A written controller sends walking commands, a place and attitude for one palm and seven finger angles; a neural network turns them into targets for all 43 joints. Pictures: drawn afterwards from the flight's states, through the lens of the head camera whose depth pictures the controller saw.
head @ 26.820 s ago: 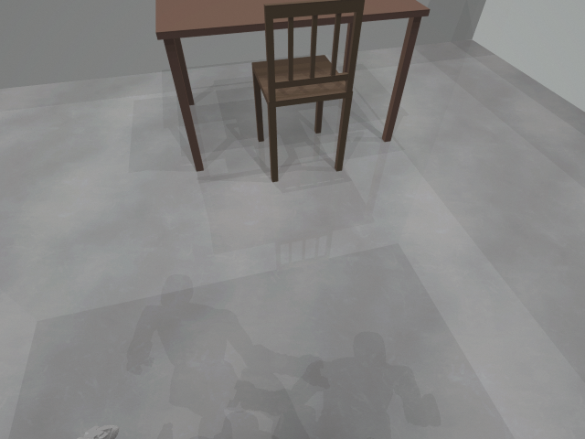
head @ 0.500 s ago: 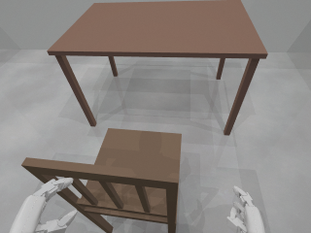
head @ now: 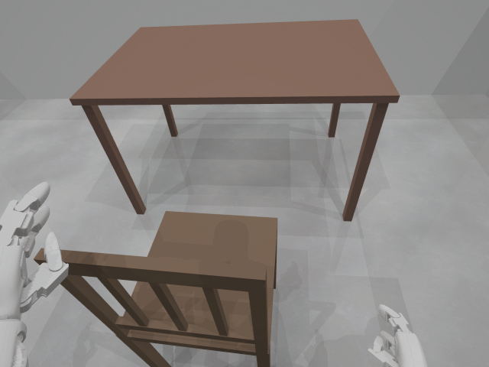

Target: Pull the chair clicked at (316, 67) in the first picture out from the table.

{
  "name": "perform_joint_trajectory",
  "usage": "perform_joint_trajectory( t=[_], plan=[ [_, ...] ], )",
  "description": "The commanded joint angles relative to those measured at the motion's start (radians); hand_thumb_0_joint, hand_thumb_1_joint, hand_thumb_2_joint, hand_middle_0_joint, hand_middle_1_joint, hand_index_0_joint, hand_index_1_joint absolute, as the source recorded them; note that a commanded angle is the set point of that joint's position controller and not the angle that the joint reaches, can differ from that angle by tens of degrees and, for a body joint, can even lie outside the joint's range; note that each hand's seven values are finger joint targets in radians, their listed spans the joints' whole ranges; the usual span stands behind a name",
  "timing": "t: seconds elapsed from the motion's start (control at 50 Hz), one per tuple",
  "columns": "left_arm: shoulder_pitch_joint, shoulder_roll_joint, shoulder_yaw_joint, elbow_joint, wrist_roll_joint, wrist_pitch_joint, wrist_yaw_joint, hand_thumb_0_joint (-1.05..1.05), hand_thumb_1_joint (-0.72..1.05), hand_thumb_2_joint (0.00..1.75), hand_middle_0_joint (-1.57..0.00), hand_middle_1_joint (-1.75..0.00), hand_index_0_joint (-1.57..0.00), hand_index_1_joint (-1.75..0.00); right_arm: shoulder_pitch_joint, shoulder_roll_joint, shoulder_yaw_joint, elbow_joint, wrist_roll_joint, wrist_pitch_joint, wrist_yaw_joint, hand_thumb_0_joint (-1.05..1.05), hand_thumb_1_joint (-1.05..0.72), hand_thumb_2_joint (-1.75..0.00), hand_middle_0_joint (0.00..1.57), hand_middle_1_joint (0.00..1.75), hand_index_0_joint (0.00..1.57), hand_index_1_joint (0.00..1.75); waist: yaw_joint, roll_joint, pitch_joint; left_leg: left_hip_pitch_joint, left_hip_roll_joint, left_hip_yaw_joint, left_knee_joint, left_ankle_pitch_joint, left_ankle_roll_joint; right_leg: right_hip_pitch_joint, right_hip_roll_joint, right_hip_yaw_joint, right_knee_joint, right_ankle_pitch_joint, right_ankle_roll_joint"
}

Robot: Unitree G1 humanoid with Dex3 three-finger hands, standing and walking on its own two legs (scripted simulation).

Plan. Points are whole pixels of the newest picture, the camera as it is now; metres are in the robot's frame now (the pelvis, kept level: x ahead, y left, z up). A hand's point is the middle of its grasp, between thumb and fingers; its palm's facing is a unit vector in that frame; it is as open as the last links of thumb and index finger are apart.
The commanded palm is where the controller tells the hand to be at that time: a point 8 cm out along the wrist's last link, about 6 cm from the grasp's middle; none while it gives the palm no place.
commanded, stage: step back with the hand held close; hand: left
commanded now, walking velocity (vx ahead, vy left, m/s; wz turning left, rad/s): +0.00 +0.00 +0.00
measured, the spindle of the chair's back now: (170, 305) +0.25 +0.20 -0.10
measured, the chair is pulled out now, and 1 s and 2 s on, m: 0.57 0.57 0.57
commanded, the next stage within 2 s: stop stepping back and stand still in 1.86 s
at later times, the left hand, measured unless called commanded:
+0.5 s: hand (34, 278) +0.17 +0.28 +0.15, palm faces +0.33 -0.76 -0.56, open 7.4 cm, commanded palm +0.11 +0.33 +0.18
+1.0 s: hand out of the picture +0.11 +0.29 +0.16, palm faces +0.44 -0.75 -0.50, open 7.4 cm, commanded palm +0.05 +0.32 +0.18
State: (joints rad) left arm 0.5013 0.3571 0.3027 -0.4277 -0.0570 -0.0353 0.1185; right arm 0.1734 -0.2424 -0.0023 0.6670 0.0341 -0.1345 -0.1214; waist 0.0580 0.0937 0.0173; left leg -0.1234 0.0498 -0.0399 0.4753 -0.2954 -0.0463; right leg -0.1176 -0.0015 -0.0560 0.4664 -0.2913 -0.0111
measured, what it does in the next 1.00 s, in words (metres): shifts its weight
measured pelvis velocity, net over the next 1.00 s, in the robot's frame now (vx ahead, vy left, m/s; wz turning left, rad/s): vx -0.09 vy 0.02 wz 0.01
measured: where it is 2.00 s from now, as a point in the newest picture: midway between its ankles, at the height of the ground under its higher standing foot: outside the picture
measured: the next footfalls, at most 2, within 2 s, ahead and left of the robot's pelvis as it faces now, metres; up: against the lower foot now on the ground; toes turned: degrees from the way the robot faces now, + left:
left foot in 1.66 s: -0.08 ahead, +0.15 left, +0.00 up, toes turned +1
right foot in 1.88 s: -0.14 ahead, -0.13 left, +0.00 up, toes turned -1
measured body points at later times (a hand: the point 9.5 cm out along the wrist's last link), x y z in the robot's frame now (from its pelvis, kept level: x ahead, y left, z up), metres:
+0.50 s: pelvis -0.03 +0.03 +0.00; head +0.00 +0.01 +0.45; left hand +0.15 +0.32 +0.19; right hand +0.14 -0.21 -0.10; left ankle -0.02 +0.15 -0.74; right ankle -0.02 -0.11 -0.74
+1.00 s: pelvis -0.09 +0.02 -0.01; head -0.07 +0.02 +0.44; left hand +0.09 +0.32 +0.19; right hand +0.08 -0.21 -0.10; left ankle -0.02 +0.15 -0.74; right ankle -0.02 -0.11 -0.74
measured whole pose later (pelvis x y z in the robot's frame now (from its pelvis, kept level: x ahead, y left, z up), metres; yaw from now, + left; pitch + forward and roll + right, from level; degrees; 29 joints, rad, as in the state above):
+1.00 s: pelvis -0.09 +0.02 -0.01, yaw +0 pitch +0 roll -1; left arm 0.55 0.42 0.43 -0.53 -0.04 -0.17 0.17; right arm 0.22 -0.20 0.00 0.59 0.02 -0.09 -0.11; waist 0.01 0.02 0.03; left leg -0.40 0.03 -0.04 0.60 -0.22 -0.01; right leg -0.37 -0.02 -0.05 0.55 -0.18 0.01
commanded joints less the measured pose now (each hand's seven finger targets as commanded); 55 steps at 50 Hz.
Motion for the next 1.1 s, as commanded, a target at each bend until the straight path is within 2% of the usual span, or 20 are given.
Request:
perform_joint_trajectory(
  t=[0.0,0.06,0.08,0.1,0.14,0.18,0.26,0.34,0.38,0.48,0.56,0.66,0.74,0.8,0.84,0.9,0.94,1.02,1.06,1.08],
  plan=[
    [-0.108,0.191,0.179,-0.154,0.006,-0.071,0.047,0.00,0.90,0.90,-0.20,-0.30,-0.20,-0.30,-0.152,-0.066,-0.022,-0.153,0.004,-0.060,-0.009,0.00,-0.90,-0.90,0.20,0.30,0.20,0.30,0.005,-0.007,-0.044,0.025,0.009,0.034,-0.042,0.192,0.067,-0.048,-0.070,0.012,-0.113,0.189,-0.004],
    [-0.121,0.169,0.143,-0.129,0.008,-0.076,0.042,0.00,0.90,0.90,-0.20,-0.30,-0.20,-0.30,-0.159,-0.081,-0.029,-0.149,0.003,-0.057,-0.008,0.00,-0.90,-0.90,0.20,0.30,0.20,0.30,-0.002,-0.036,-0.029,0.013,0.009,0.030,-0.046,0.167,0.072,-0.053,-0.068,0.016,-0.124,0.154,-0.003],
    [-0.144,0.123,0.086,-0.143,0.011,-0.081,0.035,0.00,0.90,0.90,-0.20,-0.30,-0.20,-0.30,-0.158,-0.082,-0.023,-0.155,0.000,-0.061,-0.005,0.00,-0.90,-0.90,0.20,0.30,0.20,0.30,-0.006,-0.037,-0.035,0.016,0.008,0.028,-0.050,0.161,0.075,-0.055,-0.070,0.012,-0.122,0.139,-0.002],
    [-0.276,0.280,0.237,-0.239,-0.002,-0.126,0.039,0.00,0.90,0.90,-0.20,-0.30,-0.20,-0.30,-0.114,-0.119,-0.039,-0.177,0.002,-0.032,0.002,0.00,-0.90,-0.90,0.20,0.30,0.20,0.30,-0.043,-0.045,0.048,-0.058,0.019,0.001,-0.022,0.117,0.090,-0.140,-0.109,0.148,-0.182,0.195,-0.016],
    [-0.121,0.189,0.180,-0.123,0.006,-0.126,0.024,0.00,0.90,0.90,-0.20,-0.30,-0.20,-0.30,-0.110,-0.105,-0.044,-0.164,-0.009,-0.005,0.014,0.00,-0.90,-0.90,0.20,0.30,0.20,0.30,-0.052,-0.128,0.005,-0.045,0.014,-0.013,0.002,0.128,0.083,-0.121,-0.137,0.139,-0.171,0.215,-0.027],
    [-0.057,0.185,0.184,-0.158,0.007,-0.136,0.025,0.00,0.90,0.90,-0.20,-0.30,-0.20,-0.30,-0.115,-0.105,-0.046,-0.182,-0.011,0.013,0.018,0.00,-0.90,-0.90,0.20,0.30,0.20,0.30,-0.047,-0.060,-0.059,-0.039,0.026,-0.021,-0.034,0.207,0.082,-0.071,-0.135,0.113,-0.123,0.262,-0.024],
    [0.046,0.225,0.235,-0.222,0.010,-0.143,0.038,0.00,0.90,0.90,-0.20,-0.30,-0.20,-0.30,-0.130,-0.094,-0.055,-0.209,-0.009,0.046,0.016,0.00,-0.90,-0.90,0.20,0.30,0.20,0.30,-0.040,-0.014,-0.158,-0.028,0.062,-0.038,-0.079,0.439,0.083,0.002,-0.113,0.062,-0.034,0.365,-0.002],
    [0.089,0.226,0.246,-0.242,0.005,-0.143,0.044,0.00,0.90,0.90,-0.20,-0.30,-0.20,-0.30,-0.124,-0.080,-0.059,-0.228,-0.007,0.067,0.010,0.00,-0.90,-0.90,0.20,0.30,0.20,0.30,-0.040,-0.049,-0.187,-0.046,0.079,-0.042,-0.067,0.511,0.080,0.007,-0.108,0.052,-0.005,0.384,0.006],
    [0.099,0.228,0.250,-0.245,0.003,-0.143,0.049,0.00,0.90,0.90,-0.20,-0.30,-0.20,-0.30,-0.121,-0.075,-0.060,-0.226,-0.007,0.067,0.005,0.00,-0.90,-0.90,0.20,0.30,0.20,0.30,-0.042,-0.020,-0.194,-0.046,0.085,-0.043,-0.070,0.523,0.080,0.001,-0.109,0.047,0.009,0.370,0.008],
    [0.097,0.214,0.231,-0.254,0.001,-0.141,0.054,0.00,0.90,0.90,-0.20,-0.30,-0.20,-0.30,-0.116,-0.075,-0.060,-0.223,-0.008,0.062,0.001,0.00,-0.90,-0.90,0.20,0.30,0.20,0.30,-0.044,-0.017,-0.174,-0.110,0.091,-0.047,-0.063,0.392,0.083,-0.023,-0.113,0.062,0.004,0.310,0.008],
    [0.050,0.231,0.229,-0.267,0.002,-0.136,0.063,0.00,0.90,0.90,-0.20,-0.30,-0.20,-0.30,-0.109,-0.083,-0.063,-0.215,-0.009,0.056,-0.004,0.00,-0.90,-0.90,0.20,0.30,0.20,0.30,-0.049,-0.043,-0.137,-0.164,0.069,-0.051,-0.047,0.195,0.077,-0.072,-0.123,0.108,-0.041,0.245,-0.004],
    [0.007,0.251,0.237,-0.287,0.007,-0.144,0.077,0.00,0.90,0.90,-0.20,-0.30,-0.20,-0.30,-0.087,-0.084,-0.057,-0.218,-0.011,0.045,-0.004,0.00,-0.90,-0.90,0.20,0.30,0.20,0.30,-0.055,-0.092,-0.094,-0.190,0.032,-0.053,-0.010,-0.048,0.070,-0.187,-0.148,0.153,-0.120,0.016,-0.028],
    [-0.001,0.238,0.233,-0.291,0.015,-0.159,0.083,0.00,0.90,0.90,-0.20,-0.30,-0.20,-0.30,-0.086,-0.088,-0.045,-0.239,-0.016,0.030,-0.003,0.00,-0.90,-0.90,0.20,0.30,0.20,0.30,-0.053,-0.043,-0.057,-0.277,0.056,-0.090,-0.071,-0.187,0.080,-0.197,-0.109,0.122,-0.105,-0.148,-0.005],
    [0.011,0.231,0.238,-0.311,0.021,-0.173,0.083,0.00,0.90,0.90,-0.20,-0.30,-0.20,-0.30,-0.084,-0.097,-0.043,-0.247,-0.014,0.012,-0.005,0.00,-0.90,-0.90,0.20,0.30,0.20,0.30,-0.051,0.072,-0.065,-0.400,0.098,-0.132,-0.164,-0.270,0.103,-0.075,-0.063,0.072,0.008,-0.089,0.013],
    [0.026,0.225,0.238,-0.306,0.020,-0.178,0.080,0.00,0.90,0.90,-0.20,-0.30,-0.20,-0.30,-0.077,-0.095,-0.044,-0.249,-0.013,0.003,-0.001,0.00,-0.90,-0.90,0.20,0.30,0.20,0.30,-0.049,0.050,-0.079,-0.412,0.096,-0.125,-0.146,-0.220,0.102,-0.043,-0.061,0.070,0.033,-0.001,0.014],
    [0.023,0.227,0.246,-0.311,0.023,-0.185,0.078,0.00,0.90,0.90,-0.20,-0.30,-0.20,-0.30,-0.075,-0.100,-0.048,-0.243,-0.016,-0.012,0.003,0.00,-0.90,-0.90,0.20,0.30,0.20,0.30,-0.047,0.068,-0.072,-0.482,0.107,-0.124,-0.151,-0.264,0.108,-0.007,-0.061,0.073,0.068,0.006,0.016],
    [0.020,0.233,0.255,-0.299,0.025,-0.192,0.077,0.00,0.90,0.90,-0.20,-0.30,-0.20,-0.30,-0.067,-0.097,-0.053,-0.238,-0.017,-0.017,0.007,0.00,-0.90,-0.90,0.20,0.30,0.20,0.30,-0.047,0.008,-0.059,-0.504,0.091,-0.108,-0.104,-0.279,0.105,-0.030,-0.075,0.101,0.043,-0.010,0.011],
    [0.011,0.250,0.255,-0.308,0.016,-0.195,0.082,0.00,0.90,0.90,-0.20,-0.30,-0.20,-0.30,-0.047,-0.090,-0.061,-0.205,-0.025,-0.014,0.021,0.00,-0.90,-0.90,0.20,0.30,0.20,0.30,-0.056,-0.157,-0.094,-0.278,-0.006,-0.030,0.156,-0.136,0.058,-0.262,-0.206,0.233,-0.147,-0.061,-0.071],
    [0.026,0.268,0.273,-0.305,0.014,-0.190,0.092,0.00,0.90,0.90,-0.20,-0.30,-0.20,-0.30,-0.054,-0.089,-0.063,-0.173,-0.030,-0.007,0.025,0.00,-0.90,-0.90,0.20,0.30,0.20,0.30,-0.059,-0.162,-0.137,-0.190,-0.014,-0.025,0.235,-0.048,0.050,-0.300,-0.260,0.234,-0.152,0.032,-0.106],
    [0.036,0.251,0.261,-0.323,0.013,-0.190,0.091,0.00,0.90,0.90,-0.20,-0.30,-0.20,-0.30,-0.058,-0.082,-0.059,-0.180,-0.030,-0.002,0.028,0.00,-0.90,-0.90,0.20,0.30,0.20,0.30,-0.061,-0.165,-0.159,-0.173,-0.010,-0.038,0.221,-0.016,0.054,-0.291,-0.251,0.204,-0.122,0.073,-0.099]
  ],
)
